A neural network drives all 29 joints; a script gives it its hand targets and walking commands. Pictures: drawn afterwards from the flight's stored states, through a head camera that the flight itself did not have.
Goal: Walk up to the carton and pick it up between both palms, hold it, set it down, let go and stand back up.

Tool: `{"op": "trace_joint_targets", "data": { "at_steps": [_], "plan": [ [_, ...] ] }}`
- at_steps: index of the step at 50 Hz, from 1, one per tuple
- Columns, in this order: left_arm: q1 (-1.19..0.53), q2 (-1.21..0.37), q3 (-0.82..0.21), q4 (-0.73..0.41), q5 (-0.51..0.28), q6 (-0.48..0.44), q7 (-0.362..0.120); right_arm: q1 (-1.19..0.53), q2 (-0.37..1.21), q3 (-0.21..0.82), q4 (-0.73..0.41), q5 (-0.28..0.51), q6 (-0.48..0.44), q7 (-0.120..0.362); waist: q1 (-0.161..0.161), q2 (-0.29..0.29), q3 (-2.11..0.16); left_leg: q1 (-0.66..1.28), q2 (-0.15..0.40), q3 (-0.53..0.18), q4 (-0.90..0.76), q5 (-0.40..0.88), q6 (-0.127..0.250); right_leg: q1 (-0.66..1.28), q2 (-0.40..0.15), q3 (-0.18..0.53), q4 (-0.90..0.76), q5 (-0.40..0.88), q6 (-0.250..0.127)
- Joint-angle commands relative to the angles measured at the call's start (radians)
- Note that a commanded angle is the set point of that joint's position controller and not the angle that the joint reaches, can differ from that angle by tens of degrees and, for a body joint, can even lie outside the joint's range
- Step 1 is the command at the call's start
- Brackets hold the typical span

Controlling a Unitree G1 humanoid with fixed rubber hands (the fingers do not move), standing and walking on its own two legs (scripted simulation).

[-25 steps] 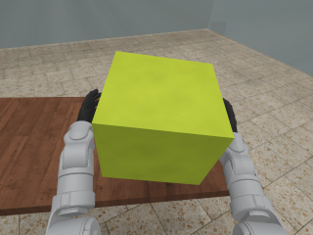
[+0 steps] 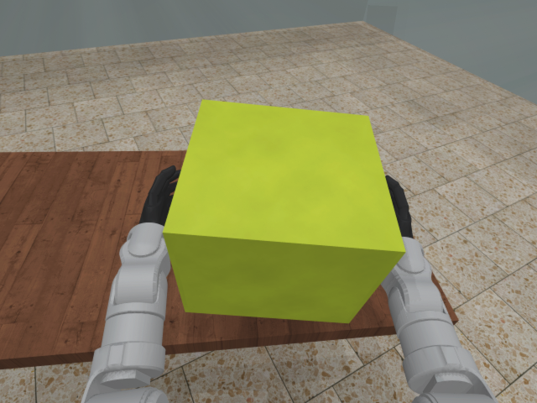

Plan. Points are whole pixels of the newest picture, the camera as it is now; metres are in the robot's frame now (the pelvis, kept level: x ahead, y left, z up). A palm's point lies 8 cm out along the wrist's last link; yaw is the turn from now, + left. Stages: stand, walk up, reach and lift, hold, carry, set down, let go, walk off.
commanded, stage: set down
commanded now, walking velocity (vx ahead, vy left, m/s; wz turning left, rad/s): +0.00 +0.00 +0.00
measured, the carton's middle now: (277, 213) +0.39 +0.01 +0.10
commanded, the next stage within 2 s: none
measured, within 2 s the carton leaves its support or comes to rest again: neither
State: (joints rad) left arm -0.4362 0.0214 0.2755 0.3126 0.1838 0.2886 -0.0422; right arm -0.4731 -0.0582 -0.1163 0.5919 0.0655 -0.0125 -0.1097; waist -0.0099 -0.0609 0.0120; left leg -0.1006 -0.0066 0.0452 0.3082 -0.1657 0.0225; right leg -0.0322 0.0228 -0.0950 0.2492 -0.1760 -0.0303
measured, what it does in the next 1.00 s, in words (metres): stands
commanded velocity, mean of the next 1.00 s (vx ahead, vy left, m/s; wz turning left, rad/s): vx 0.00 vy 0.00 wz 0.00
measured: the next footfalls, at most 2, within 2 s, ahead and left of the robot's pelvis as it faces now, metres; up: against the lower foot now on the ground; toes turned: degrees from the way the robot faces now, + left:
none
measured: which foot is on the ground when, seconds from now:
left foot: down 0.00-1.00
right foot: down 0.00-1.00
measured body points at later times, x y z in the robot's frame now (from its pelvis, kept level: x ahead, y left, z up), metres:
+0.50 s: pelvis -0.01 +0.00 +0.00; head +0.00 +0.02 +0.45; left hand +0.38 +0.19 +0.07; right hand +0.38 -0.17 +0.08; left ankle +0.00 +0.10 -0.75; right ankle -0.02 -0.09 -0.75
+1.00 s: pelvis +0.01 +0.01 +0.00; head +0.05 +0.02 +0.45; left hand +0.39 +0.20 +0.03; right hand +0.40 -0.15 +0.04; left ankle +0.00 +0.10 -0.75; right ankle -0.02 -0.09 -0.75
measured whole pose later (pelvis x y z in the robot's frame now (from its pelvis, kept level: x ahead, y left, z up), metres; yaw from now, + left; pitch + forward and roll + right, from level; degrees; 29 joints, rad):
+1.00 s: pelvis +0.01 +0.01 +0.00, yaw -1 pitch +9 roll -1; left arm -0.61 0.09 0.30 0.99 0.14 -0.21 -0.01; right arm -0.59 0.00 -0.36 0.96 -0.19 -0.31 -0.07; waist 0.04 -0.02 -0.06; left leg -0.31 -0.01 0.06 0.30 -0.14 0.03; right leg -0.24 0.02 -0.08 0.23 -0.14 -0.03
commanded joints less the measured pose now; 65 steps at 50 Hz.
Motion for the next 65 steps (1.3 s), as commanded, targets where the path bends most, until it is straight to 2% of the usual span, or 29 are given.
{"op": "trace_joint_targets", "data": {
  "at_steps": [1, 3, 5, 6, 8, 10, 11, 14, 16, 17, 21, 25, 29, 30, 33, 35, 36, 38, 39, 40, 42, 46, 53, 65],
  "plan": [
    [-0.588, -0.481, -0.488, -0.143, -0.068, -0.087, -0.107, -0.638, 0.506, 0.397, -0.323, -0.032, -0.115, 0.113, 0.004, 0.082, -0.468, 0.142, -0.008, -0.021, 0.021, 0.403, -0.062, 0.143, -0.006, 0.017, 0.049, 0.481, 0.075],
    [-0.600, -0.489, -0.496, -0.132, -0.070, -0.107, -0.103, -0.638, 0.502, 0.380, -0.305, -0.043, -0.126, 0.112, -0.003, 0.092, -0.493, 0.162, -0.005, -0.021, 0.032, 0.436, -0.070, 0.124, -0.002, 0.013, 0.048, 0.489, 0.069],
    [-0.613, -0.480, -0.468, -0.070, -0.056, -0.122, -0.104, -0.639, 0.504, 0.355, -0.267, -0.073, -0.128, 0.115, 0.003, 0.071, -0.470, 0.159, 0.000, -0.019, 0.025, 0.395, -0.065, 0.097, -0.002, 0.011, 0.036, 0.432, 0.072],
    [-0.628, -0.488, -0.464, -0.061, -0.060, -0.133, -0.105, -0.636, 0.510, 0.337, -0.255, -0.086, -0.132, 0.117, -0.006, 0.062, -0.461, 0.138, -0.002, -0.021, 0.017, 0.376, -0.062, 0.102, -0.006, 0.015, 0.029, 0.421, 0.070],
    [-0.671, -0.499, -0.461, -0.019, -0.063, -0.163, -0.102, -0.655, 0.519, 0.301, -0.233, -0.115, -0.147, 0.128, 0.003, 0.082, -0.501, 0.131, 0.001, -0.017, 0.006, 0.332, -0.067, 0.086, -0.008, 0.011, 0.026, 0.365, 0.063],
    [-0.687, -0.509, -0.467, -0.004, -0.066, -0.191, -0.091, -0.660, 0.531, 0.296, -0.205, -0.118, -0.166, 0.137, 0.012, 0.089, -0.520, 0.150, 0.007, -0.011, 0.011, 0.349, -0.067, 0.070, -0.005, 0.011, 0.024, 0.359, 0.056],
    [-0.682, -0.522, -0.469, 0.009, -0.064, -0.203, -0.083, -0.673, 0.524, 0.294, -0.212, -0.125, -0.180, 0.141, 0.013, 0.098, -0.550, 0.170, 0.010, -0.015, 0.022, 0.399, -0.074, 0.058, 0.000, 0.004, 0.027, 0.376, 0.054],
    [-0.699, -0.521, -0.429, 0.091, -0.047, -0.237, -0.076, -0.694, 0.526, 0.263, -0.150, -0.153, -0.196, 0.152, 0.029, 0.080, -0.529, 0.162, 0.013, -0.009, 0.014, 0.389, -0.072, 0.046, -0.002, 0.002, 0.011, 0.332, 0.051],
    [-0.725, -0.512, -0.401, 0.146, -0.041, -0.256, -0.081, -0.702, 0.532, 0.225, -0.100, -0.177, -0.199, 0.157, 0.025, 0.065, -0.510, 0.131, 0.018, -0.003, 0.001, 0.334, -0.061, 0.040, -0.005, 0.008, 0.006, 0.284, 0.048],
    [-0.724, -0.511, -0.381, 0.171, -0.029, -0.263, -0.081, -0.697, 0.536, 0.209, -0.073, -0.190, -0.202, 0.159, 0.034, 0.075, -0.493, 0.114, 0.014, 0.003, -0.007, 0.314, -0.059, 0.047, -0.010, 0.012, 0.004, 0.270, 0.049],
    [-0.723, -0.505, -0.333, 0.247, -0.011, -0.302, -0.088, -0.692, 0.559, 0.185, -0.008, -0.208, -0.226, 0.164, 0.046, 0.064, -0.491, 0.073, 0.012, 0.013, -0.015, 0.329, -0.052, 0.096, -0.015, 0.018, 0.012, 0.337, 0.055],
    [-0.787, -0.490, -0.304, 0.297, -0.010, -0.361, -0.088, -0.700, 0.591, 0.147, 0.065, -0.235, -0.244, 0.171, 0.045, 0.073, -0.493, 0.042, 0.015, 0.023, -0.029, 0.275, -0.043, 0.094, -0.026, 0.026, 0.015, 0.307, 0.056],
    [-0.833, -0.506, -0.306, 0.341, -0.021, -0.434, -0.074, -0.725, 0.611, 0.140, 0.075, -0.270, -0.285, 0.176, 0.051, 0.084, -0.602, 0.036, 0.016, 0.027, -0.013, 0.330, -0.053, 0.100, -0.028, 0.022, 0.029, 0.359, 0.054],
    [-0.844, -0.497, -0.301, 0.364, -0.017, -0.450, -0.071, -0.733, 0.615, 0.133, 0.096, -0.278, -0.290, 0.176, 0.049, 0.073, -0.594, 0.034, 0.020, 0.023, -0.013, 0.330, -0.053, 0.094, -0.029, 0.023, 0.030, 0.360, 0.054],
    [-0.854, -0.484, -0.271, 0.424, -0.002, -0.484, -0.065, -0.710, 0.626, 0.102, 0.160, -0.298, -0.296, 0.176, 0.047, 0.084, -0.562, 0.003, 0.027, 0.022, -0.019, 0.293, -0.048, 0.079, -0.037, 0.031, 0.027, 0.318, 0.045],
    [-0.854, -0.488, -0.274, 0.444, -0.015, -0.512, -0.064, -0.709, 0.629, 0.112, 0.156, -0.306, -0.313, 0.173, 0.042, 0.085, -0.594, 0.004, 0.028, 0.024, -0.007, 0.335, -0.049, 0.072, -0.035, 0.035, 0.032, 0.349, 0.048],
    [-0.859, -0.488, -0.276, 0.460, -0.015, -0.524, -0.064, -0.701, 0.633, 0.100, 0.190, -0.312, -0.316, 0.171, 0.036, 0.078, -0.599, 0.002, 0.029, 0.020, -0.001, 0.349, -0.052, 0.071, -0.034, 0.035, 0.036, 0.371, 0.045],
    [-0.855, -0.492, -0.276, 0.494, -0.023, -0.553, -0.065, -0.703, 0.642, 0.111, 0.194, -0.318, -0.329, 0.168, 0.047, 0.084, -0.636, -0.014, 0.027, 0.020, 0.009, 0.372, -0.058, 0.086, -0.036, 0.038, 0.048, 0.400, 0.045],
    [-0.858, -0.494, -0.280, 0.480, -0.023, -0.569, -0.061, -0.685, 0.655, 0.121, 0.204, -0.312, -0.337, 0.168, 0.045, 0.099, -0.640, -0.006, 0.031, 0.017, 0.014, 0.401, -0.059, 0.088, -0.034, 0.038, 0.057, 0.427, 0.046],
    [-0.865, -0.473, -0.273, 0.396, -0.016, -0.575, -0.044, -0.685, 0.623, 0.114, 0.228, -0.308, -0.336, 0.169, 0.076, 0.126, -0.643, 0.069, 0.029, 0.012, 0.033, 0.503, -0.074, 0.093, -0.024, 0.040, 0.043, 0.402, 0.022],
    [-0.850, -0.479, -0.288, 0.421, -0.017, -0.573, -0.038, -0.681, 0.624, 0.123, 0.230, -0.299, -0.343, 0.169, 0.058, 0.115, -0.660, 0.094, 0.034, 0.005, 0.050, 0.558, -0.076, 0.029, -0.018, 0.039, 0.025, 0.381, 0.020],
    [-0.848, -0.476, -0.285, 0.453, -0.025, -0.594, -0.046, -0.671, 0.637, 0.117, 0.244, -0.317, -0.356, 0.163, 0.049, 0.085, -0.670, 0.045, 0.030, 0.007, 0.051, 0.530, -0.070, 0.059, -0.027, 0.047, 0.040, 0.438, 0.030],
    [-0.856, -0.473, -0.270, 0.521, -0.023, -0.642, -0.051, -0.672, 0.656, 0.102, 0.284, -0.341, -0.388, 0.157, 0.046, 0.078, -0.697, -0.002, 0.031, 0.001, 0.063, 0.540, -0.069, 0.072, -0.032, 0.049, 0.067, 0.509, 0.033],
    [-0.881, -0.453, -0.236, 0.626, -0.017, -0.712, -0.050, -0.680, 0.663, 0.058, 0.358, -0.374, -0.423, 0.162, 0.056, 0.091, -0.735, -0.049, 0.040, -0.003, 0.089, 0.550, -0.069, 0.012, -0.036, 0.051, 0.087, 0.485, 0.029]
  ]
}}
